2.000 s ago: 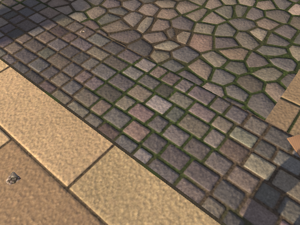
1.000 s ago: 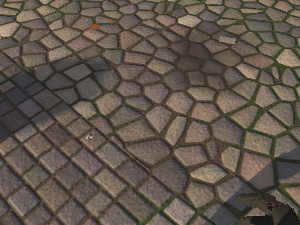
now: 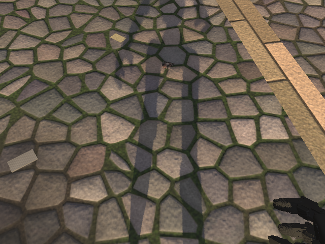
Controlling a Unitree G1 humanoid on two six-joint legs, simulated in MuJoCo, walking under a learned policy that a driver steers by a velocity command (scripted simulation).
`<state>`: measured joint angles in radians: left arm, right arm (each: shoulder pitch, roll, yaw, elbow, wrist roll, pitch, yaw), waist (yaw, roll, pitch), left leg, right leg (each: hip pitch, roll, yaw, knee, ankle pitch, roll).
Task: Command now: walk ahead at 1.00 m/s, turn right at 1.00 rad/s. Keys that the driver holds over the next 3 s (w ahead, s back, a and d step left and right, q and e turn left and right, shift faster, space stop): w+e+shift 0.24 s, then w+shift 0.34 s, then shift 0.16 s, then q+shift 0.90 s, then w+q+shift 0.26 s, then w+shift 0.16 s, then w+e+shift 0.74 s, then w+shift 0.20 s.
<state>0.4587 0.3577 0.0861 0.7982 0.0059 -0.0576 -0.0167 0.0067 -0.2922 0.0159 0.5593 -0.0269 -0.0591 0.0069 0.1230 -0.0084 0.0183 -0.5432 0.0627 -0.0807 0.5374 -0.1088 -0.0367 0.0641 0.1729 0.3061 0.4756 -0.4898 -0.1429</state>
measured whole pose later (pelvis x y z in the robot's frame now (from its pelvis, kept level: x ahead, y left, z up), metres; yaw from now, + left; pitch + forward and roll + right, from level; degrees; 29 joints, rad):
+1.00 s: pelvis +0.80 -0.17 +0.00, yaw -20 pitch +1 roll +1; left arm 0.19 0.27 0.01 0.73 0.02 -0.04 0.02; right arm 0.15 -0.30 -0.04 0.67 -0.01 -0.06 0.03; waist -0.02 0.03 0.09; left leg -0.47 -0.16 -0.03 0.48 -0.02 0.11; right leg -0.44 0.08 0.12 1.42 -0.45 0.05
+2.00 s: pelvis +0.97 -0.19 +0.02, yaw +35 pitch +3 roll -1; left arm 0.12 0.30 0.07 0.69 0.06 -0.02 -0.06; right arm 0.50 -0.28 -0.05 0.75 -0.02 -0.02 0.02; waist -0.07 -0.05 -0.04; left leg -0.05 -0.04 -0.06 0.36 -0.36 0.05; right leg -0.66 -0.08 -0.02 1.04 -0.21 0.06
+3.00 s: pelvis +1.73 +0.20 +0.01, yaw +2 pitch +3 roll +2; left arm -0.05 0.33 0.02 0.61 0.04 -0.02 -0.09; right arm 0.55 -0.32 -0.05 0.94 -0.03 -0.11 0.01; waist -0.10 -0.02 0.01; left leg 0.17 0.00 0.22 0.16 -0.32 -0.03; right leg -0.76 -0.03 -0.03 0.84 -0.06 -0.12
